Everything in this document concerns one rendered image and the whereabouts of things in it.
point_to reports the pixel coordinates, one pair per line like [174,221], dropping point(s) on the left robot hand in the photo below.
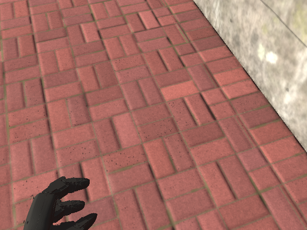
[47,207]

